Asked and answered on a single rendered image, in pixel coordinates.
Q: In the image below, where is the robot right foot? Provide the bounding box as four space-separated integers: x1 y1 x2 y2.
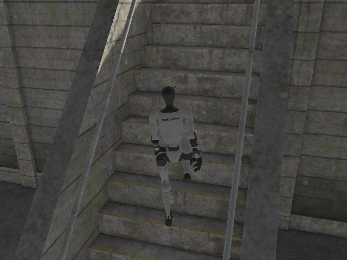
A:
183 173 191 183

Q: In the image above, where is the robot torso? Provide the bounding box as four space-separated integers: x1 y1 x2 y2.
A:
158 107 183 163

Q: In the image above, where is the left robot hand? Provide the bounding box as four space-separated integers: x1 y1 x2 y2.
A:
155 147 166 155

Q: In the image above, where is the left robot upper arm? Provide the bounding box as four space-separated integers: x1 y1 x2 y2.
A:
149 110 159 140

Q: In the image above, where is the robot right forearm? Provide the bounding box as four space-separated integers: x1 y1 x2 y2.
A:
190 131 201 159

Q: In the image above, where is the right robot hand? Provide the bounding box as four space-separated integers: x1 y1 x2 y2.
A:
190 157 202 172

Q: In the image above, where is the right robot upper arm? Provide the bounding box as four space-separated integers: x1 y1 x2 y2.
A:
181 109 195 139

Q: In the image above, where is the robot left forearm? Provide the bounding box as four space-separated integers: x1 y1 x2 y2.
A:
151 136 160 151

